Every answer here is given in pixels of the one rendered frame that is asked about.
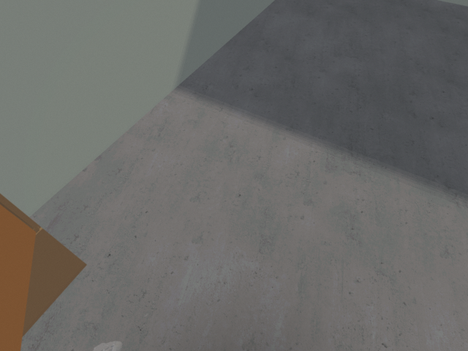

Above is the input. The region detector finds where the cupboard door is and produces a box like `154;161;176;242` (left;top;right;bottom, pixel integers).
0;205;36;351

